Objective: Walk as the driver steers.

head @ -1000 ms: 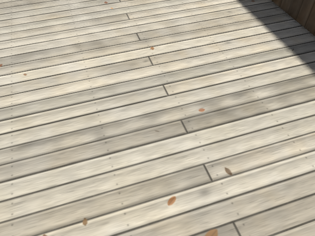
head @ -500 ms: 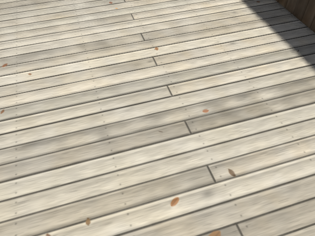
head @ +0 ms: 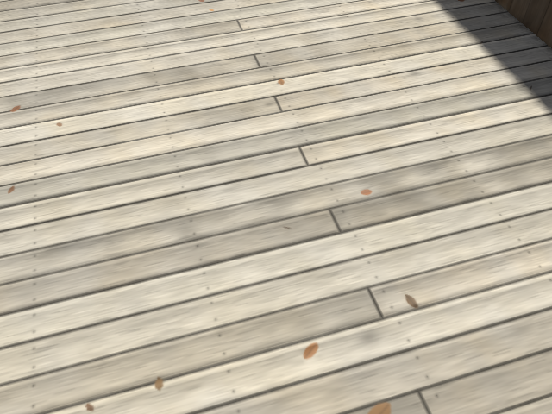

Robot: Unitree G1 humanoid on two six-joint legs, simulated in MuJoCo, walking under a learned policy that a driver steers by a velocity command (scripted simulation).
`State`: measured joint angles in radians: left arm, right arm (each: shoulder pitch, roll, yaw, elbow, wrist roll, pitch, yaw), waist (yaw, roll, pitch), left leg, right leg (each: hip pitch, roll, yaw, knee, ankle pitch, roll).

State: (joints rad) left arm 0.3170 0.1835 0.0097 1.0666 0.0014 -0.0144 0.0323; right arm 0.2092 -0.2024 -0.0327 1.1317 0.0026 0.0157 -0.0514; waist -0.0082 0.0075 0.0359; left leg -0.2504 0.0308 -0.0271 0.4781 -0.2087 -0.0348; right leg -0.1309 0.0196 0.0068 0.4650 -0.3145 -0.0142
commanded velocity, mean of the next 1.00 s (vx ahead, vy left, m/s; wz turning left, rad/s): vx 0.06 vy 0.00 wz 0.00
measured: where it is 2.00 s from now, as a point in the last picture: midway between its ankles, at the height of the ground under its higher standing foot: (276, 379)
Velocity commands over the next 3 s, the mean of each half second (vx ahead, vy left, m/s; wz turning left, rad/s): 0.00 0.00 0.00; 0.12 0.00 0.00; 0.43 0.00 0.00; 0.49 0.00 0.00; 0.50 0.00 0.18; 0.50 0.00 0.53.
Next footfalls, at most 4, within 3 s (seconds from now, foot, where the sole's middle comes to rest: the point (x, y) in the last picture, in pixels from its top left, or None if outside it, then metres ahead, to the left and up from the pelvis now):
1.46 right None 0.48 -0.09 -0.77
2.02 left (232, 310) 0.79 0.15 -0.77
2.58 right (306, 221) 1.10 -0.07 -0.77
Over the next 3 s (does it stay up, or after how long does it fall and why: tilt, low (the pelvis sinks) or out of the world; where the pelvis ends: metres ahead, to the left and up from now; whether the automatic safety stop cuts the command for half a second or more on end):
stays up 1.12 0.07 0.00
